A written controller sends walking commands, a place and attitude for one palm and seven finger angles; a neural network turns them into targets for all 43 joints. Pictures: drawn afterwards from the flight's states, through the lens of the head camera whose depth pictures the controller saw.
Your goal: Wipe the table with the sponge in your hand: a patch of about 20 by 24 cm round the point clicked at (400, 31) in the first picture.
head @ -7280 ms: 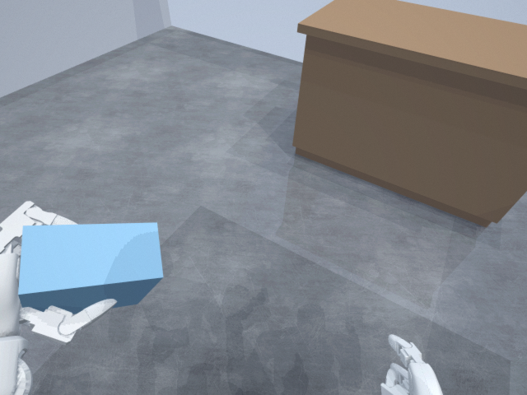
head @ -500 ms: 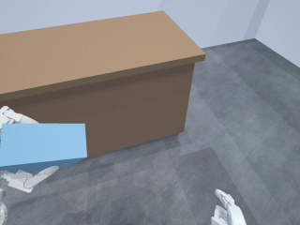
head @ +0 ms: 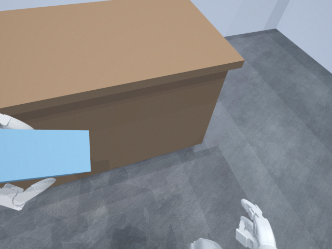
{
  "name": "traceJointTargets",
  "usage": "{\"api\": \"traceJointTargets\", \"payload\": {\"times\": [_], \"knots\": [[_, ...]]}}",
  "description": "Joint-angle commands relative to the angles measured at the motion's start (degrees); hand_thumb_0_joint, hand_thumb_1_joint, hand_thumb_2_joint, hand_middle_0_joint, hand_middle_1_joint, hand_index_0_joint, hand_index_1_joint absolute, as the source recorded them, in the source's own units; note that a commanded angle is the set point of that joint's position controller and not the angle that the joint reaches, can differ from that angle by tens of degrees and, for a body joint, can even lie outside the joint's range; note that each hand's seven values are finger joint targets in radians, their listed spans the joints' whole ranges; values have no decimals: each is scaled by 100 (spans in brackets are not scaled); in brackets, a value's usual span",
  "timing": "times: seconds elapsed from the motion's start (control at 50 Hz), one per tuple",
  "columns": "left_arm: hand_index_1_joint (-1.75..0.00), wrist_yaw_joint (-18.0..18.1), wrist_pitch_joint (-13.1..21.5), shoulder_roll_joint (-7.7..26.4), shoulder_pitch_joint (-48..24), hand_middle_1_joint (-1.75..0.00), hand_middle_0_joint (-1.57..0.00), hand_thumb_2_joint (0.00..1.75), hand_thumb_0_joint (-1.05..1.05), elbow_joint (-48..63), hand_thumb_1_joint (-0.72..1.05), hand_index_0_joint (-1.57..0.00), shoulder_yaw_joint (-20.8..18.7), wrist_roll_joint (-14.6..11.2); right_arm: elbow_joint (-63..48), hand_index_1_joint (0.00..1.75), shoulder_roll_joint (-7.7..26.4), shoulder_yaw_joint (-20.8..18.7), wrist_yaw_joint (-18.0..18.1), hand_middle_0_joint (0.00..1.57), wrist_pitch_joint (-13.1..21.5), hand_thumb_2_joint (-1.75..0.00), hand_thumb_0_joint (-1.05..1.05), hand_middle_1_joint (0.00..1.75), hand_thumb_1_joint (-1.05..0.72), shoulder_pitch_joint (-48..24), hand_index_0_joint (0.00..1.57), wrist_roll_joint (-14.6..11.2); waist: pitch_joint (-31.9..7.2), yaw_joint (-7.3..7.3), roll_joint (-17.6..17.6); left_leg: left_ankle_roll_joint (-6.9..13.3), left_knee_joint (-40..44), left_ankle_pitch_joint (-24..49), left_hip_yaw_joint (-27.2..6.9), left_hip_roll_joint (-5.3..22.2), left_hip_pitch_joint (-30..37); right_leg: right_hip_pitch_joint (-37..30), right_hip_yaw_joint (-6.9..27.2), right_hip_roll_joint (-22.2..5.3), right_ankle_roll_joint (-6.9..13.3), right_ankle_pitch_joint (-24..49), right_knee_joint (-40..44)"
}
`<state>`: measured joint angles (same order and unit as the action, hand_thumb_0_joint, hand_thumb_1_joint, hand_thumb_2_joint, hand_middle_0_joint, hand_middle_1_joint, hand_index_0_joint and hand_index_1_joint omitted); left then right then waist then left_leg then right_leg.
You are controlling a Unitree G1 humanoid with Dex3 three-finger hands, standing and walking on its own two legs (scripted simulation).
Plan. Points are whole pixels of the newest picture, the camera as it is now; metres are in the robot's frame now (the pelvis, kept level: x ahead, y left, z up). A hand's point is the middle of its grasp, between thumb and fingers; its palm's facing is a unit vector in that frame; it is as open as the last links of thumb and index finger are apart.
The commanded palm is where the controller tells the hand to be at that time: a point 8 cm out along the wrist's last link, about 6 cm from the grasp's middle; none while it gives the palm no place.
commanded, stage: take the last steps up to it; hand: left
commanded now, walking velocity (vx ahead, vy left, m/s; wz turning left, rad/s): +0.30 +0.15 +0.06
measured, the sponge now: (51, 157) +0.24 +0.21 +0.16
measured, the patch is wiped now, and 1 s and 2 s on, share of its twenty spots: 0.00 0.00 0.00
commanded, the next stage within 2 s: come to a stop and stand still in 0.98 s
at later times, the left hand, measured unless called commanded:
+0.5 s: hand (17, 117) +0.31 +0.29 +0.17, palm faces +0.38 -0.80 -0.46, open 10.8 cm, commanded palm +0.25 +0.34 +0.18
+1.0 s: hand (0, 90) +0.38 +0.36 +0.17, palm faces +0.42 -0.77 -0.49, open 10.8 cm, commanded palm +0.33 +0.40 +0.18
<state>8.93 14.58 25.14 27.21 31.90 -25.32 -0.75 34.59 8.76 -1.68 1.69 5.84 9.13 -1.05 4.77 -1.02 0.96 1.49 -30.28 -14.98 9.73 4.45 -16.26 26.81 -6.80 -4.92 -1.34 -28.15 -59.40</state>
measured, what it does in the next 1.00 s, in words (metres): walks ahead: right foot, then left foot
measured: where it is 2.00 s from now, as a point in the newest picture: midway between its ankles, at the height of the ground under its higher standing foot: outside the picture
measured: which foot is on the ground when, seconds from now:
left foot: down 0.00-0.16, up 0.18-0.52, down 0.54-0.86, up 0.88-1.00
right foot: up 0.00-0.14, down 0.16-0.54, up 0.56-0.82, down 0.84-1.00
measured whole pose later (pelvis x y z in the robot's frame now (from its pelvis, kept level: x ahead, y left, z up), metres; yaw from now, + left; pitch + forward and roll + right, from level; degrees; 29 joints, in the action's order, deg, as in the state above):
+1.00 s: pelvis +0.17 +0.11 +0.00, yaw +1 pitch +0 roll +2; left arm 7.9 12.8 20.4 27.3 23.9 -21.3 -0.9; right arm 38.5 11.4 0.6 2.0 1.8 10.9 -0.3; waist 2.9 0.7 -1.0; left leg -1.4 -59.5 -22.9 4.3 1.2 -27.3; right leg 14.5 -8.0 -4.7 1.7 -17.3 -31.9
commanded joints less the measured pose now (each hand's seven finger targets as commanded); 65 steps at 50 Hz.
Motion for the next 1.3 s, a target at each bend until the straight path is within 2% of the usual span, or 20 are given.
{"api": "traceJointTargets", "payload": {"times": [0.0,0.1,0.12,0.16,0.3,0.46,0.5,0.52,0.58,0.66,0.78,0.8,0.84,0.9,0.98,1.08,1.14,1.18,1.2,1.28], "knots": [[-160,4,297,452,361,-160,-120,130,0,1251,10,-120,-272,-138,-690,30,916,-221,60,20,338,-90,0,30,-90,-98,20,-5,-1119,40,-1448,766,1072,2033,-989,993,884,-119,-278,98,-33,723,1252],[-160,14,83,709,97,-160,-120,130,0,778,10,-120,-425,-130,-643,30,920,-142,208,20,206,-90,0,30,-90,-185,20,20,-1303,148,-602,489,30,1570,-803,917,336,-1773,-380,221,57,1392,3122],[-160,5,74,704,-57,-160,-120,130,0,671,10,-120,-378,-89,-618,30,865,-141,215,20,158,-90,0,30,-90,-216,20,14,-1332,175,-3,371,-830,978,-601,673,-213,-2351,249,-269,249,1659,3515],[-160,26,93,953,-310,-160,-120,130,0,405,10,-120,-618,-104,-744,30,816,-114,157,20,124,-90,0,30,-90,-399,20,92,-1086,192,1614,-94,-3508,-1586,-603,-357,-2376,-3060,3739,-2413,1249,2263,4370],[-160,-41,436,653,-692,-160,-120,130,0,1019,10,-120,-158,-31,-492,30,809,-64,49,20,-19,-90,0,30,-90,-379,20,104,-707,35,354,-288,-3112,-242,-856,228,-1938,-1974,762,-1583,843,3340,4109],[-160,181,310,758,-141,-160,-120,130,0,1301,10,-120,-518,-69,-860,30,749,-206,163,20,45,-90,0,30,-90,-142,20,132,-1124,163,612,-214,171,577,276,-344,262,-1923,295,-1059,556,2902,3237],[-160,165,374,603,-219,-160,-120,130,0,1311,10,-120,-409,-96,-890,30,955,-330,243,20,48,-90,0,30,-90,26,20,57,-1324,5,-762,0,671,774,-419,166,1348,-1228,-11,-633,248,2133,1687],[-160,166,428,535,-382,-160,-120,130,0,1475,10,-120,-350,-84,-912,30,1083,-371,215,20,43,-90,0,30,-90,-3,20,42,-1421,24,-2035,529,840,1862,-1987,1293,1965,-51,-227,-5,15,-199,381],[-160,92,398,886,-569,-160,-120,130,0,750,10,-120,-537,-50,-790,30,982,-286,191,20,80,-90,0,30,-90,-123,20,60,-1085,56,-1534,1223,1251,1017,-2554,1804,946,612,395,-124,36,-746,-991],[-160,10,378,449,-335,-160,-120,130,0,1460,10,-120,-155,-98,-750,30,886,-222,94,20,228,-90,0,30,-90,-110,20,-29,-1137,130,-1592,894,1082,1151,-1212,1120,638,7,48,-52,-35,102,348],[-160,91,89,647,-69,-160,-120,130,0,1107,10,-120,-332,-103,-722,30,868,-65,185,20,251,-90,0,30,-90,-141,20,21,-1267,177,-823,482,562,364,-951,986,131,-1581,-240,200,2,882,2925],[-160,108,66,789,-95,-160,-120,130,0,999,10,-120,-478,-94,-727,30,843,-69,219,20,188,-90,0,30,-90,-144,20,25,-1333,159,-349,315,103,7,-748,766,-59,-1897,81,-34,118,1283,3484],[-160,118,20,941,-257,-160,-120,130,0,564,10,-120,-594,-114,-821,30,655,-2,194,20,68,-90,0,30,-90,-257,20,74,-993,106,1638,-174,-1990,-1485,-259,-316,-1811,-2533,3138,-1898,1006,2031,4323],[-160,61,14,703,-459,-160,-120,130,0,189,10,-120,-487,-191,-636,30,801,-58,92,20,-12,-90,0,30,-90,-257,20,33,-843,56,1071,-335,-3471,-1066,-1066,-86,-2352,-2511,2927,-2092,1249,2694,4199],[-160,29,257,547,-422,-160,-120,130,0,305,10,-120,-211,-40,-602,30,713,67,118,20,-113,-90,0,30,-90,-383,20,98,-857,89,715,-317,-2381,-567,-635,-44,-1538,-2209,939,-1385,804,4393,3833],[-160,132,240,644,-253,-160,-120,130,0,1189,10,-120,-224,-26,-863,30,745,-62,154,20,-20,-90,0,30,-90,-358,20,136,-1059,258,843,-248,-572,-146,-69,-311,-557,-2349,652,-1182,754,4380,3558],[-160,171,213,718,-245,-160,-120,130,0,1675,10,-120,-354,-87,-1017,30,816,-146,273,20,-51,-90,0,30,-90,-177,20,114,-1411,98,-116,-252,706,1375,-238,-111,876,-1996,227,-569,278,3433,2544],[-160,169,288,789,-245,-160,-120,130,0,1803,10,-120,-410,-92,-1082,30,1024,-251,246,20,-80,-90,0,30,-90,-19,20,78,-1463,146,-1786,452,834,4108,-2097,1520,1572,-550,124,199,-45,-321,1177],[-160,144,324,873,-263,-160,-120,130,0,1529,10,-120,-452,-36,-1077,30,1027,-300,210,20,-58,-90,0,30,-90,35,20,59,-1299,153,-1438,611,1028,4017,-2362,1795,1477,-336,325,317,3,-931,452],[-160,65,239,631,-414,-160,-120,130,0,1608,10,-120,-348,-119,-923,30,961,-219,22,20,59,-90,0,30,-90,-31,20,115,-1257,52,-1876,509,827,3920,-1491,1478,1418,-148,382,260,-51,152,545]]}}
